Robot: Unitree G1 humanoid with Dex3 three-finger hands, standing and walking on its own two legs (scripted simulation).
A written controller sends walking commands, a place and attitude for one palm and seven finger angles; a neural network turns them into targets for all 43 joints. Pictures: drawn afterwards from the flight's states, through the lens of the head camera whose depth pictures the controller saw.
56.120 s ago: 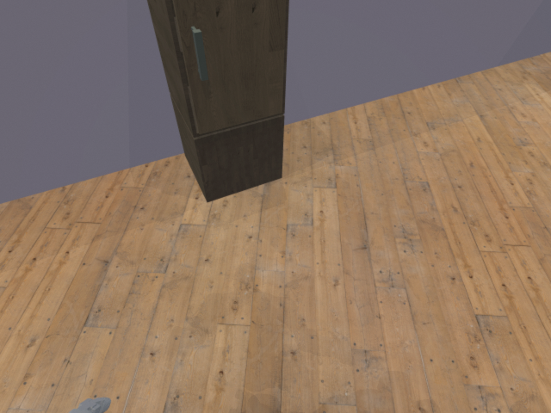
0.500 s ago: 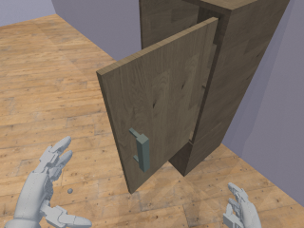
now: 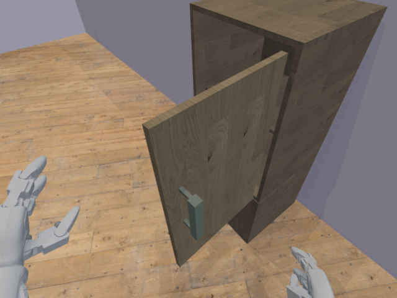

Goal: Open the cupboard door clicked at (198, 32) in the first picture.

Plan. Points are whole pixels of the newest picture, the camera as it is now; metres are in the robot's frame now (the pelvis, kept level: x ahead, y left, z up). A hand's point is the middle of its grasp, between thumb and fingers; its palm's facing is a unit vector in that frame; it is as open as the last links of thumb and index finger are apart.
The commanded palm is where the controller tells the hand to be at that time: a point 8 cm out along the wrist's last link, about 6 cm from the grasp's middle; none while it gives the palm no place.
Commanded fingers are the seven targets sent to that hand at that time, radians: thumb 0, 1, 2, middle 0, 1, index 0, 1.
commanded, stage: draw the hand back to the body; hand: left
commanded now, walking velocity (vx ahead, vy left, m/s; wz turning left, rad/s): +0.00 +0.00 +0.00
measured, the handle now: (190, 213) +0.31 +0.07 -0.02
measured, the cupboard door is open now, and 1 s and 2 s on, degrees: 95 95 95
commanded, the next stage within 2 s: step back with the hand held close in 0.48 s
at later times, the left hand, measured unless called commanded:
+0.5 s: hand (52, 219) +0.18 +0.25 +0.15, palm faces +0.44 -0.80 -0.41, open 7.5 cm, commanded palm +0.13 +0.29 +0.17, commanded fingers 0.00 0.90 0.90 -0.20 -0.30 -0.20 -0.30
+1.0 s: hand (41, 231) +0.16 +0.26 +0.15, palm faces +0.34 -0.78 -0.52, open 7.4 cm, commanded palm +0.10 +0.30 +0.18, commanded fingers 0.00 0.90 0.90 -0.20 -0.30 -0.20 -0.30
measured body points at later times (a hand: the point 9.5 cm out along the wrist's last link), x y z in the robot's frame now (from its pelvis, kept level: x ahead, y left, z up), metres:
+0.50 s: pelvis +0.00 -0.01 +0.00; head -0.02 -0.03 +0.45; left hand +0.15 +0.29 +0.17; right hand +0.18 -0.23 -0.08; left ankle -0.03 +0.08 -0.74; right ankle -0.02 -0.12 -0.74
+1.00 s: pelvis -0.04 +0.00 +0.00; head -0.02 -0.01 +0.45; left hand +0.14 +0.29 +0.18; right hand +0.14 -0.26 -0.08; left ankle -0.03 +0.08 -0.74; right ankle -0.02 -0.12 -0.74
